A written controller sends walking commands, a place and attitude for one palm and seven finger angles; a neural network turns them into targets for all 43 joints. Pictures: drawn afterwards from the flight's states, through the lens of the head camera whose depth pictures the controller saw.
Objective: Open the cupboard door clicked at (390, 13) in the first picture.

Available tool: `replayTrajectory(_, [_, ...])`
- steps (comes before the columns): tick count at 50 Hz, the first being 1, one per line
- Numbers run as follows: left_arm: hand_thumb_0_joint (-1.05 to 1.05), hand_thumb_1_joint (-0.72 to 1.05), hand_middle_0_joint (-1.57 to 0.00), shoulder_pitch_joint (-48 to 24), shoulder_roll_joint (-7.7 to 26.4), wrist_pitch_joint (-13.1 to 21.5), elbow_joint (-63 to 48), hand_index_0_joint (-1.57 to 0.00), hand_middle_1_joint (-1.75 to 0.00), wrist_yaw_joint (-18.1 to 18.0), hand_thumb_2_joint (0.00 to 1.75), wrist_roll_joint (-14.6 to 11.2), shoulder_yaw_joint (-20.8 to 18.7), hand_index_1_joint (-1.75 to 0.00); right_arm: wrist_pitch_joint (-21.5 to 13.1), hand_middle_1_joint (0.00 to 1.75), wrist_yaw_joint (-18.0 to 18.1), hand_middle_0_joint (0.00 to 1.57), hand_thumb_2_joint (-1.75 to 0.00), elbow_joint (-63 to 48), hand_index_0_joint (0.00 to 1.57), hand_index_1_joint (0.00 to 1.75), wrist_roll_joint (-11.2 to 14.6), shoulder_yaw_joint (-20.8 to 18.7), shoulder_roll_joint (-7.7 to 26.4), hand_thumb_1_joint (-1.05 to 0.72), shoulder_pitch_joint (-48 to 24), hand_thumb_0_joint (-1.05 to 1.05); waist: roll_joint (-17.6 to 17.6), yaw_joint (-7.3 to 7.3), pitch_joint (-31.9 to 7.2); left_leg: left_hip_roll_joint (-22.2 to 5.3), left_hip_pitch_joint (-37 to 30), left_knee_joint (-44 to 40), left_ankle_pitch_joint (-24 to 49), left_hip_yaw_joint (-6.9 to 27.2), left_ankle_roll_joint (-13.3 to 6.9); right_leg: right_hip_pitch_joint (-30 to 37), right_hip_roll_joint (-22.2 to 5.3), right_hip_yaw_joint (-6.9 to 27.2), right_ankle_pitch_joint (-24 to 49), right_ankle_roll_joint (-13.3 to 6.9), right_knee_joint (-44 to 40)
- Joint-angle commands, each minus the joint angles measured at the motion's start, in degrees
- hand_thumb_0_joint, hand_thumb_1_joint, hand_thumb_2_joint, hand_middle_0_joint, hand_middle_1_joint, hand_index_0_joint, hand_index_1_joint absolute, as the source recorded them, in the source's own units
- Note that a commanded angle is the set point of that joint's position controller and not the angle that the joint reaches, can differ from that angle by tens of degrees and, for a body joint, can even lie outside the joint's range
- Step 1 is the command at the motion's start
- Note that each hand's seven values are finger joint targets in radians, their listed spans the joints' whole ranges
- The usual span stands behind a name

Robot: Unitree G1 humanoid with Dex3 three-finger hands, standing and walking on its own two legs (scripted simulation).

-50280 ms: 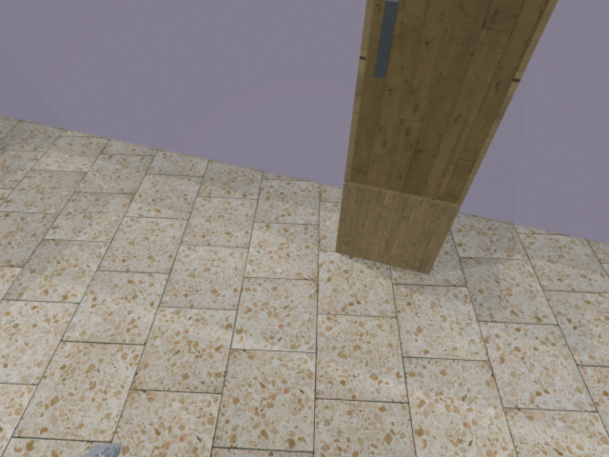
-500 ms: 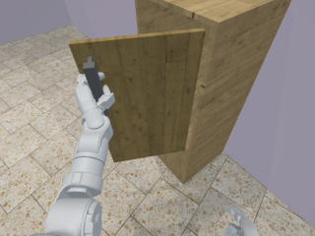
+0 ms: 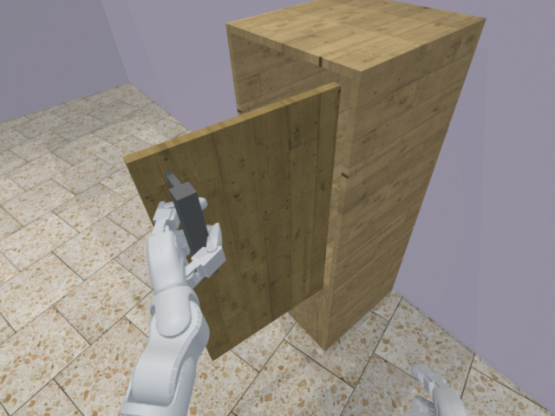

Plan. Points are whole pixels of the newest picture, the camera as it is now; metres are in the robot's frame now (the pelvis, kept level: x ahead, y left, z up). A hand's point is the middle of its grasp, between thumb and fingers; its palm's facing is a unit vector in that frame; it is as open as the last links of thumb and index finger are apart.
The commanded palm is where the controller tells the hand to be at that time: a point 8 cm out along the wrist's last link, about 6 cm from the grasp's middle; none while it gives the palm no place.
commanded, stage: pull the door open along its arc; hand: left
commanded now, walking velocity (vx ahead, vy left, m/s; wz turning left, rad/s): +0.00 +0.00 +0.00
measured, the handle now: (190, 225) +0.34 +0.15 +0.13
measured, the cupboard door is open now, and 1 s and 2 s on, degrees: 85 92 95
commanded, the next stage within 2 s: open thumb and fingers to let go in 0.20 s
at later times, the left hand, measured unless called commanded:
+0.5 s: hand (235, 258) +0.28 +0.07 +0.13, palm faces +0.39 -0.92 -0.01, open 6.8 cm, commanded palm +0.23 +0.11 +0.13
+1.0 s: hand (231, 258) +0.28 +0.08 +0.14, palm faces +0.38 -0.92 +0.01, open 14.4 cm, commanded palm +0.23 +0.12 +0.13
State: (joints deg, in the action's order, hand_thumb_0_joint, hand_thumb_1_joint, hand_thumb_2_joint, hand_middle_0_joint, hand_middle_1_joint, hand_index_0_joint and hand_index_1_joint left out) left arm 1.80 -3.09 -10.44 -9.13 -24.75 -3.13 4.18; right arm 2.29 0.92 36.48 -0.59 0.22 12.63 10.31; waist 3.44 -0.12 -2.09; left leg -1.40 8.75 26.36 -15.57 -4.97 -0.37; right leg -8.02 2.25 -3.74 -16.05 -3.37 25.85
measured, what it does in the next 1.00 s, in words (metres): stands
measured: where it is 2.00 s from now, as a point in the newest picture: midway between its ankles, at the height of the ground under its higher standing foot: outside the picture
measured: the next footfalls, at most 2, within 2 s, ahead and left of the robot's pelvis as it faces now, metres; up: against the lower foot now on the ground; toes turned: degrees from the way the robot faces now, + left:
none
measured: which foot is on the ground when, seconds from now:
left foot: down 0.00-1.00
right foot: down 0.00-1.00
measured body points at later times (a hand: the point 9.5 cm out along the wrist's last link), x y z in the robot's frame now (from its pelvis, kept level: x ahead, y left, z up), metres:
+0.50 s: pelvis -0.01 -0.01 +0.00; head -0.03 -0.04 +0.44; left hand +0.26 +0.12 +0.14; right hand +0.20 -0.19 -0.10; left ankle -0.01 +0.11 -0.74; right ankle -0.02 -0.08 -0.74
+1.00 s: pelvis -0.03 +0.00 +0.00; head -0.06 -0.01 +0.45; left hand +0.26 +0.13 +0.14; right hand +0.18 -0.19 -0.09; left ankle -0.01 +0.11 -0.74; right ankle -0.02 -0.08 -0.74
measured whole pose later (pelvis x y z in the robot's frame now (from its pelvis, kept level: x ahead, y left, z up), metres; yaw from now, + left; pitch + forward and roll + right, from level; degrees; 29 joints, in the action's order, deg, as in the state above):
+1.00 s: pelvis -0.03 +0.00 +0.00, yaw +3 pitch -5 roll -1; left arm -7.5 -7.3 -13.7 -1.3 -33.3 1.5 13.1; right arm 5.3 0.4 38.4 -1.1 1.7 10.0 5.6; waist 2.9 -1.8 0.3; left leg -0.7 10.1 28.3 -13.7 -1.9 -0.9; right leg -7.3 1.6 -6.8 -14.2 -3.3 25.7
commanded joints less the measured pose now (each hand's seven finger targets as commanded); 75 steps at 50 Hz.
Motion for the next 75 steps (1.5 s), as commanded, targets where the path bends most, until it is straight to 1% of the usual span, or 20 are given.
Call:
replayTrajectory(1, [0.0,0.9,-0.4,-3.4,3.4,1.2,-20.2,-0.4,-1.35,-3.2,0.9,3.0,-0.8,-1.35,-0.5,0.3,-0.3,0.2,-0.9,-10.8,0.2,0.3,-0.6,-0.6,2.8,-0.9,-11.2,0.0,-8.3,-4.08,-7.9,1.1,-2.5,0.6,18.9,3.5,-1.1,5.1,-3.7,3.9,25.9,2.1,-3.8])
replayTrajectory(8, [0.0,0.9,-0.4,-1.7,-6.3,-2.9,-23.2,-0.4,-1.35,-6.3,0.9,6.0,10.0,-1.35,2.5,0.3,-2.4,0.2,-0.9,-11.5,0.2,0.3,-0.9,0.2,1.4,-0.9,-14.2,0.0,-4.6,-3.29,-8.3,1.3,-3.7,3.2,20.5,4.5,-0.8,2.4,-3.7,3.4,27.4,1.4,-1.6])
replayTrajectory(11, [0.0,0.9,-0.4,-2.4,-10.2,-4.2,-22.8,-0.4,-1.35,-6.7,0.9,5.3,13.9,-1.35,2.6,0.3,-3.2,0.2,-0.9,-11.2,0.2,0.3,-0.6,0.3,1.5,-0.9,-14.9,0.0,-6.9,-2.53,-7.8,1.0,-3.3,4.1,19.5,5.4,-0.6,1.1,-3.8,2.6,26.9,1.7,-1.2])
replayTrajectory(15, [0.0,0.9,-0.4,-16.4,-4.2,-3.9,-18.5,-0.4,-1.35,-7.6,0.9,4.9,8.2,-1.35,2.6,0.3,-1.6,0.2,-0.9,-9.4,0.2,0.3,-0.6,0.9,1.4,-0.9,-15.3,0.0,-7.2,-1.44,-7.4,1.9,-2.3,4.4,16.2,5.5,-0.8,-0.5,-4.1,3.5,22.4,1.9,-2.1])
replayTrajectory(21, [0.0,0.48,-0.37,-16.9,-4.2,-2.9,-13.7,-0.37,-1.3,-7.4,0.72,4.9,6.8,-1.3,2.1,0.3,-0.4,0.2,-0.9,-9.3,0.2,0.3,-0.7,0.9,0.9,-0.9,-15.2,0.0,-8.6,-2.88,-9.2,2.3,-1.9,3.3,14.6,5.6,-0.8,1.7,-4.8,4.3,20.0,2.1,-3.4])
replayTrajectory(26, [0.0,0.13,-0.35,-18.0,-4.9,-1.6,-12.8,-0.35,-1.27,-7.1,0.57,5.1,7.7,-1.27,1.3,0.3,-0.3,0.2,-0.9,-9.3,0.2,0.3,-0.7,0.6,1.1,-0.9,-14.3,0.0,-10.1,-2.61,-9.3,2.0,-2.0,2.7,14.1,5.8,-0.9,1.9,-4.8,4.1,18.8,2.3,-3.9])
replayTrajectory(28, [0.0,-0.01,-0.33,-17.8,-4.9,-0.9,-14.1,-0.33,-1.25,-6.9,0.51,5.0,7.8,-1.25,1.1,0.3,-0.3,0.2,-0.9,-9.6,0.2,0.3,-0.8,0.4,1.1,-0.9,-14.3,0.0,-8.1,-2.87,-10.5,2.0,-2.6,2.5,14.1,5.4,-1.0,2.4,-4.9,4.4,18.5,2.2,-3.9])
replayTrajectory(35, [0.0,-0.5,-0.3,-20.7,-5.3,0.4,-11.3,-0.3,-1.2,-7.3,0.3,5.8,8.7,-1.2,0.1,0.3,-0.1,0.2,-0.9,-8.8,0.2,0.3,-0.6,0.1,1.3,-0.9,-14.4,0.0,-8.4,-2.21,-6.5,2.0,-2.5,2.1,10.5,5.5,-1.1,-0.7,-5.0,5.2,7.9,1.9,-7.4])
replayTrajectory(37, [0.0,-0.5,-0.3,-22.4,-5.6,0.6,-10.5,-0.3,-1.2,-7.5,0.3,5.7,8.9,-1.2,-0.2,0.3,-0.2,0.2,-0.9,-8.6,0.2,0.3,-0.6,0.1,1.3,-0.9,-14.5,0.0,-8.5,-2.22,-5.9,2.1,-2.5,1.6,9.4,5.5,-1.2,-1.3,-5.1,5.2,5.0,1.8,-8.2])
replayTrajectory(43, [0.0,-0.5,-0.25,-27.3,-4.5,0.6,-5.7,-0.25,-0.9,-8.1,0.3,5.4,7.1,-0.9,0.1,0.3,0.2,0.2,-0.9,-7.6,0.2,0.3,-0.4,0.2,1.2,-0.9,-15.1,0.0,-7.7,-2.25,-4.6,2.3,-2.4,0.9,6.6,5.5,-1.2,-2.5,-5.1,5.7,-1.1,1.5,-10.3])
replayTrajectory(55, [0.0,-0.5,-0.15,-28.9,-8.2,-0.5,-3.7,-0.15,-0.3,-9.8,0.3,5.7,9.2,-0.3,1.4,0.3,-0.9,0.2,-0.9,-7.7,0.2,0.3,-0.6,0.3,1.0,-0.9,-15.0,0.0,-7.1,-2.1,-7.3,1.3,-3.4,0.4,9.2,6.1,-0.5,-2.4,-3.5,2.2,4.2,0.8,-5.9])
replayTrajectory(61, [0.0,-0.5,-0.15,-31.4,-10.4,-1.4,-1.3,-0.15,-0.3,-10.6,0.3,6.2,10.9,-0.3,1.7,0.3,-1.5,0.2,-0.9,-6.8,0.2,0.3,-0.4,0.5,1.0,-0.9,-15.3,0.0,-6.2,-1.82,-5.7,0.8,-2.3,0.2,7.0,7.1,0.0,-4.5,-3.0,1.3,2.0,0.4,-4.4])
replayTrajectory(62, [0.0,-0.5,-0.15,-29.3,-8.1,1.2,-2.0,-0.15,-0.3,2.2,0.3,9.6,23.0,-0.3,2.7,0.3,-1.8,0.2,-0.9,-7.0,0.2,0.3,-0.6,0.6,3.3,-0.9,-10.4,0.0,-10.3,3.28,-3.3,1.0,-4.2,-1.2,9.4,8.1,-1.1,-6.4,-2.7,2.7,6.9,0.7,-2.6])
replayTrajectory(63, [0.0,-0.5,-0.15,-32.8,-3.2,3.8,-4.4,-0.15,-0.3,8.6,0.3,7.3,18.5,-0.3,3.3,0.3,-0.9,0.2,-0.9,-9.0,0.2,0.3,0.5,0.5,2.8,-0.9,-10.4,0.0,-8.3,1.84,-7.9,1.1,-4.7,-1.1,10.5,7.6,-1.3,-4.2,-2.6,2.3,9.2,0.5,-1.7])
replayTrajectory(64, [0.0,-0.5,-0.15,-35.3,-1.1,5.3,-5.9,-0.15,-0.3,13.5,0.3,6.3,18.4,-0.3,3.3,0.3,0.1,0.2,-0.9,-10.1,0.2,0.3,0.7,0.9,2.9,-0.9,-10.7,0.0,-5.0,1.79,-9.9,1.2,-6.4,-0.9,10.7,7.4,-1.5,-3.6,-2.7,2.4,9.9,0.3,-1.3])
replayTrajectory(66, [0.0,-0.5,-0.15,-35.5,-0.2,6.2,-3.6,-0.15,-0.3,21.2,0.3,2.5,18.1,-0.3,2.7,0.3,1.2,0.2,-0.9,-11.2,0.2,0.3,1.5,1.6,2.9,-0.9,-10.1,0.0,-2.2,2.62,-8.8,1.3,-7.1,-1.1,8.1,7.8,-1.5,-5.2,-2.6,1.5,7.6,0.2,-1.6])
replayTrajectory(68, [0.0,-0.5,-0.15,-34.0,-1.1,5.7,-2.5,-0.15,-0.3,23.5,0.3,-2.1,15.3,-0.3,1.4,0.3,1.9,0.2,-0.9,-12.2,0.2,0.3,2.3,2.1,2.9,-0.9,-11.3,0.0,-3.6,1.61,-7.5,0.9,-5.8,-2.6,4.4,8.9,-1.1,-5.5,-2.0,0.3,4.4,0.4,-1.8])
replayTrajectory(70, [0.0,-0.5,-0.15,-32.7,-2.5,4.4,-1.7,-0.15,-0.3,22.7,0.3,-5.2,13.2,-0.3,0.0,0.3,1.8,0.2,-0.9,-12.2,0.2,0.3,2.7,2.3,3.1,-0.9,-12.0,0.0,-5.2,0.74,-6.3,0.7,-4.1,-3.6,1.2,9.9,-0.6,-6.0,-1.6,-0.6,2.3,0.7,-1.5])
replayTrajectory(72, [0.0,-0.5,-0.15,-29.0,-2.6,4.0,-2.9,-0.15,-0.3,21.0,0.3,-5.9,11.7,-0.3,-1.0,0.3,1.1,0.2,-0.9,-12.6,0.2,0.3,2.7,2.1,3.4,-0.9,-11.8,0.0,-6.1,-0.31,-6.9,0.4,-3.2,-4.3,0.8,10.3,-0.2,-5.3,-1.5,-1.1,2.1,0.8,-0.7])
replayTrajectory(75, [0.0,-0.5,-0.15,-25.7,-1.5,4.4,-6.7,-0.15,-0.3,18.2,0.3,-3.3,11.3,-0.3,-1.1,0.3,-0.2,0.2,-0.9,-13.3,0.2,0.3,2.3,1.6,3.4,-0.9,-11.3,0.0,-5.7,-0.97,-7.7,0.2,-2.8,-4.1,2.4,9.8,0.1,-4.9,-1.5,-0.8,2.9,0.7,-0.2])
